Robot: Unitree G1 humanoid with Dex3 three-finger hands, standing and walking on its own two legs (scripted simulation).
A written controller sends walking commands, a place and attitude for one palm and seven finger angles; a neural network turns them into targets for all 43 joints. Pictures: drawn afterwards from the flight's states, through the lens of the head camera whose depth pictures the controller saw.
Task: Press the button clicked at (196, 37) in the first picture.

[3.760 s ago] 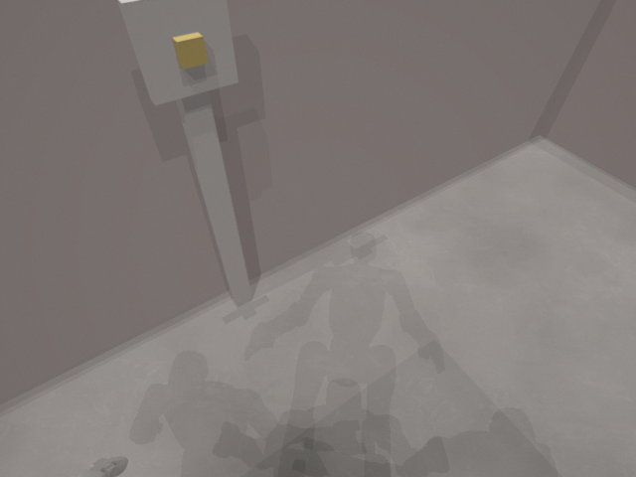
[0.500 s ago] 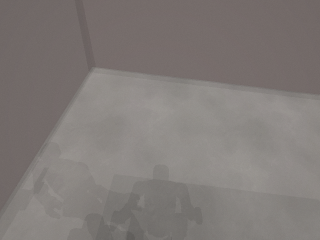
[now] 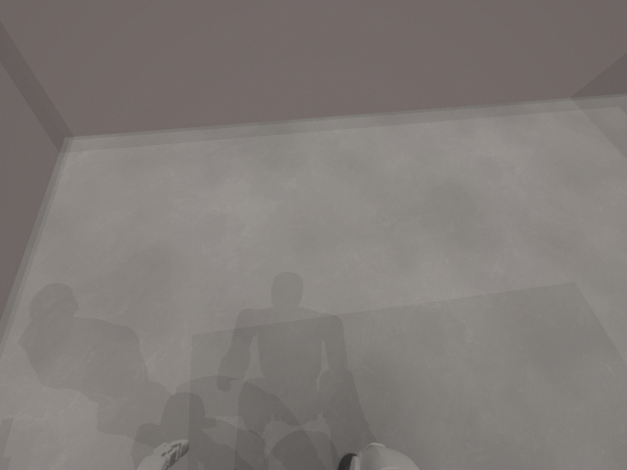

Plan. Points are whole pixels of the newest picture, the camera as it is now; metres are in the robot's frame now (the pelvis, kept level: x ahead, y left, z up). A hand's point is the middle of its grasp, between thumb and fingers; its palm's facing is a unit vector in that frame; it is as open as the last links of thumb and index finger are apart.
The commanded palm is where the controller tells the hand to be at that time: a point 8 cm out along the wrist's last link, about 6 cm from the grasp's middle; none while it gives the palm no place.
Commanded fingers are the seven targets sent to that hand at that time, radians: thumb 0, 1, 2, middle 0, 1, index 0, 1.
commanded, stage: turn to face it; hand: left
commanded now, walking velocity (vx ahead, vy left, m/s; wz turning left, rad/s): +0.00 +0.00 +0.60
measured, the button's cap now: out of the picture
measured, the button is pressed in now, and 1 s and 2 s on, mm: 0 0 0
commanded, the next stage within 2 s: none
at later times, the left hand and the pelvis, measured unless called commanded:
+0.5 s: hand out of the picture +0.09 +0.27 -0.16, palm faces +0.31 -0.93 -0.20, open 7.4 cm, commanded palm none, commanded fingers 0.00 0.90 0.90 -0.20 -0.30 -0.20 -0.30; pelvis +0.05 +0.04 +0.01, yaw +16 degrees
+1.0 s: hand out of the picture +0.05 +0.19 -0.12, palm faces +0.55 -0.79 -0.28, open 7.4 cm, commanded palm none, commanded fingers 0.00 0.90 0.90 -0.20 -0.30 -0.20 -0.30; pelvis +0.08 -0.03 +0.02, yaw +34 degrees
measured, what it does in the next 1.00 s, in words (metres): steps on the spot, turning left: left foot, then right foot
